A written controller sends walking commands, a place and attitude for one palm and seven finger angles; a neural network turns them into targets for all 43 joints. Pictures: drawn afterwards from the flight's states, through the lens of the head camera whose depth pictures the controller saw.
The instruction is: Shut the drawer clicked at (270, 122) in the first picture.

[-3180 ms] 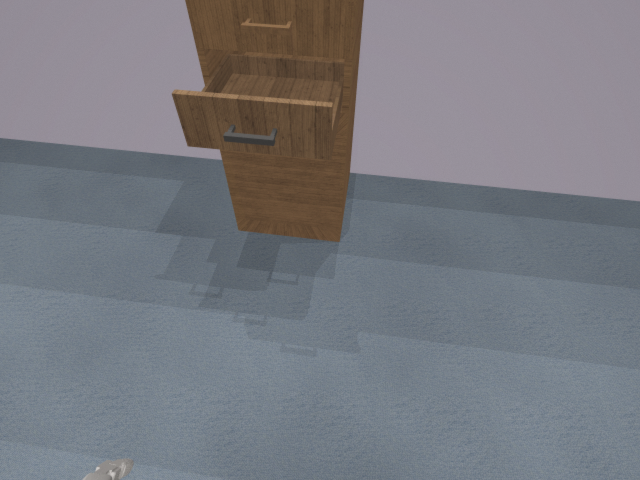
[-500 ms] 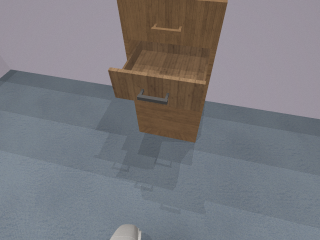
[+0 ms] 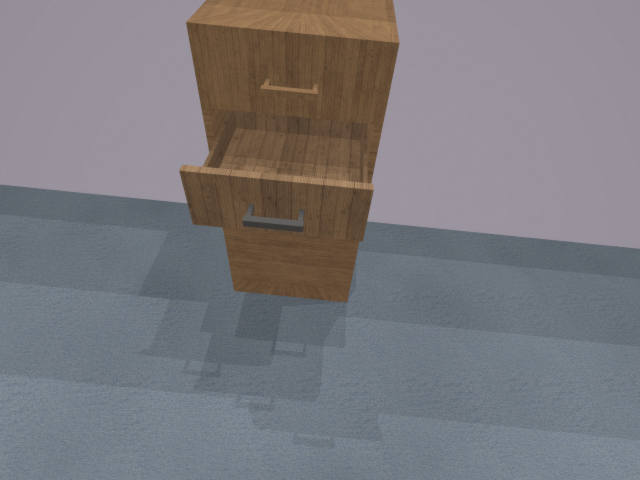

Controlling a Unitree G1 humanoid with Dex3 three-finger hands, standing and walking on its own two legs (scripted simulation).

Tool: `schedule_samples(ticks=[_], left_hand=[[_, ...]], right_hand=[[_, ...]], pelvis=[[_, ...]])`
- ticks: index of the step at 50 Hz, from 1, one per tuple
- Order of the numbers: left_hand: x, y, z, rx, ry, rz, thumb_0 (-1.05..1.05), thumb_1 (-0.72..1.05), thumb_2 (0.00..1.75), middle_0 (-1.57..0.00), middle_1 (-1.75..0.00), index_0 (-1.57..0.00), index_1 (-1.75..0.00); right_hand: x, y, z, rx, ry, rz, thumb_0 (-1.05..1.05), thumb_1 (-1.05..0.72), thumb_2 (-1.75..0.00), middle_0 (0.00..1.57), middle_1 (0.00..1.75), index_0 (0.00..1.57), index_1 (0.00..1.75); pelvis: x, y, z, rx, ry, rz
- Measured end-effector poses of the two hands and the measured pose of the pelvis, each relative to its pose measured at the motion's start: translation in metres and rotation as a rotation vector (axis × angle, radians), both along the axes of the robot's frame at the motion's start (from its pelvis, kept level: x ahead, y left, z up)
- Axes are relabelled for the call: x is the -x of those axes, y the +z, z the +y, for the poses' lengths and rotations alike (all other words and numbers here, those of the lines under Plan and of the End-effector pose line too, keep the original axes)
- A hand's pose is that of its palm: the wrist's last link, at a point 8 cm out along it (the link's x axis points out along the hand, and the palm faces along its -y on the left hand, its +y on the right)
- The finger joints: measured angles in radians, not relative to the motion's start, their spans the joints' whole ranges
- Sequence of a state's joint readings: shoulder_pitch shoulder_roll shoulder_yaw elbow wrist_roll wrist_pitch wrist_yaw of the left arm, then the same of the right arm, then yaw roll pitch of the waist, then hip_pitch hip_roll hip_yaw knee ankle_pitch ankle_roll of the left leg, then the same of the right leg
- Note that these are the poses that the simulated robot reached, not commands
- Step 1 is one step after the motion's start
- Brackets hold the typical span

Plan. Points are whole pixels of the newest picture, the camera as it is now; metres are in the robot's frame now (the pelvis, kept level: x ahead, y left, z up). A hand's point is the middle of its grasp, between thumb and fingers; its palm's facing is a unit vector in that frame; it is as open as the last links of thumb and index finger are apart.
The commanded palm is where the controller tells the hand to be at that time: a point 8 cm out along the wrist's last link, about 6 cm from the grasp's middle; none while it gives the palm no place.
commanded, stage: take the last steps up to it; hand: left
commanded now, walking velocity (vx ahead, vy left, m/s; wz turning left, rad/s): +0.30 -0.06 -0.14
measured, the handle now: (274, 217) +0.62 +0.14 -0.09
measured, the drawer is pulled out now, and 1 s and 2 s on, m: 0.24 0.24 0.24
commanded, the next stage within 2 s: come to a stop and stand still in 0.92 s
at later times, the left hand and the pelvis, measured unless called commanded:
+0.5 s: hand (249, 478) +0.16 +0.11 -0.16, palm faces +0.03 -0.98 -0.21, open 7.1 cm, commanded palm none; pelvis +0.09 -0.07 +0.00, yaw -1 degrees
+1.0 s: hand (228, 435) +0.22 +0.15 -0.18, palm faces +0.02 -0.99 -0.15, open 7.3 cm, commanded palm none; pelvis +0.22 -0.02 +0.00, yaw -4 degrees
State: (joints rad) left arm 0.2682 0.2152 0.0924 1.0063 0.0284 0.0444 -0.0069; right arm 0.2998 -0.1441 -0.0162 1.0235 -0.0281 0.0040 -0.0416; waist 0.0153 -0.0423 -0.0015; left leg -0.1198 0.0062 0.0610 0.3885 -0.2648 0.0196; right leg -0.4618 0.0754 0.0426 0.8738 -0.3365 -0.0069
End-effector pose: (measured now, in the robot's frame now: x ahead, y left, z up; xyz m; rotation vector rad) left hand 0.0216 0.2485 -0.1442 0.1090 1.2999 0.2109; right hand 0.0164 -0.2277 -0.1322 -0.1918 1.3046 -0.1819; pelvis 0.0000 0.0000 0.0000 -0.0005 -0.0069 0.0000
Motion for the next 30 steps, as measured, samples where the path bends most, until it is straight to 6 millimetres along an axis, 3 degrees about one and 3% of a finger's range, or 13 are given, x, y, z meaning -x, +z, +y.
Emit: schedule_samples(ticks=[4,8,14,17,19,21,26,30], left_hand=[[-0.013,0.001,-0.001,0.006,-0.049,0.013,0.0,0.91,0.9,-0.2,-0.3,-0.2,-0.3],[-0.035,0.002,-0.014,0.012,-0.11,0.034,0.0,0.91,0.9,-0.2,-0.3,-0.2,-0.3],[-0.1,0.002,-0.059,0.02,-0.207,-0.021,0.0,0.91,0.9,-0.2,-0.3,-0.2,-0.3],[-0.13,-0.004,-0.084,0.016,-0.209,-0.105,0.0,0.91,0.9,-0.2,-0.3,-0.2,-0.3],[-0.136,-0.001,-0.097,0.023,-0.183,-0.136,0.0,0.91,0.9,-0.2,-0.3,-0.2,-0.3],[-0.137,0.004,-0.1,0.017,-0.128,-0.159,-0.01,0.93,0.9,-0.2,-0.3,-0.2,-0.3],[-0.128,0.009,-0.092,-0.019,-0.091,-0.105,-0.03,0.96,0.9,-0.21,-0.3,-0.2,-0.3],[-0.108,0.001,-0.091,0.008,-0.07,0.003,-0.02,0.94,0.9,-0.2,-0.3,-0.2,-0.3]], right_hand=[[0.034,0.001,0.0,-0.004,-0.059,0.065,0.01,-0.91,-0.9,0.2,0.3,0.2,0.3],[0.062,0.001,-0.002,-0.019,-0.124,0.127,0.01,-0.9,-0.9,0.2,0.3,0.2,0.3],[0.098,-0.006,-0.014,-0.07,-0.213,0.258,0.01,-0.9,-0.9,0.2,0.3,0.2,0.3],[0.103,-0.019,-0.028,-0.102,-0.223,0.329,0.01,-0.9,-0.9,0.2,0.3,0.2,0.3],[0.091,-0.022,-0.039,-0.106,-0.202,0.348,0.01,-0.91,-0.9,0.2,0.3,0.2,0.3],[0.066,-0.022,-0.051,-0.099,-0.178,0.319,0.01,-0.91,-0.9,0.2,0.3,0.2,0.3],[-0.027,-0.017,-0.074,-0.064,-0.124,0.141,0.01,-0.91,-0.9,0.19,0.3,0.2,0.3],[-0.105,-0.012,-0.077,-0.05,-0.075,0.004,0.01,-0.91,-0.9,0.19,0.3,0.2,0.3]], pelvis=[[-0.005,0.002,-0.002,-0.003,-0.036,0.005],[-0.014,0.003,-0.01,0.002,-0.066,0.01],[-0.034,-0.004,-0.039,0.002,-0.087,0.016],[-0.047,-0.016,-0.058,-0.003,-0.071,0.008],[-0.055,-0.015,-0.063,0.01,-0.048,-0.005],[-0.065,-0.011,-0.068,0.013,-0.039,-0.012],[-0.091,-0.003,-0.074,0.018,-0.023,-0.017],[-0.112,-0.002,-0.069,0.03,-0.026,-0.016]])
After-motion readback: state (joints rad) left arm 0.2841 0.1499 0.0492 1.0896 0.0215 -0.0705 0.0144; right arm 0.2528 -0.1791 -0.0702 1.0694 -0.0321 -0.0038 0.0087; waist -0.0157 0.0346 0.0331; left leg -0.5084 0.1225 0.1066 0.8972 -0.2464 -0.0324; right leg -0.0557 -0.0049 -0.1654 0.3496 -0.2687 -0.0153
